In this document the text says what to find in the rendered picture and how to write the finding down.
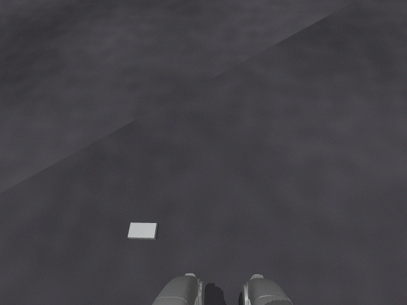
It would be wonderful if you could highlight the small box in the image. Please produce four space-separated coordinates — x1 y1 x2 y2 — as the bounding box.
128 222 158 240

